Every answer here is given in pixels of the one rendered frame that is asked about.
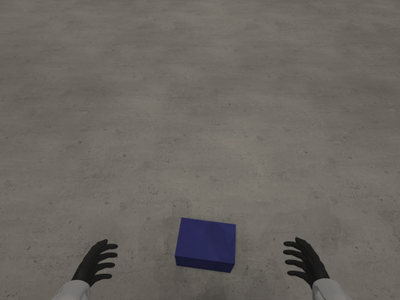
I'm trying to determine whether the left robot forearm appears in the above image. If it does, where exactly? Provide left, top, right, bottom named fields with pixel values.
left=51, top=280, right=90, bottom=300

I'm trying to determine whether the robot right hand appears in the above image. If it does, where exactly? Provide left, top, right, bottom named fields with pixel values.
left=283, top=237, right=330, bottom=289

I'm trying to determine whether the carton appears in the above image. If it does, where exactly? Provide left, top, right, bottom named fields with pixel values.
left=175, top=217, right=236, bottom=273

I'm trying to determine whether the robot left hand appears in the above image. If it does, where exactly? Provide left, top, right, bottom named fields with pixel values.
left=71, top=239, right=118, bottom=287

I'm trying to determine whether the right robot forearm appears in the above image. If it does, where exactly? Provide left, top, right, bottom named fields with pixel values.
left=312, top=278, right=352, bottom=300

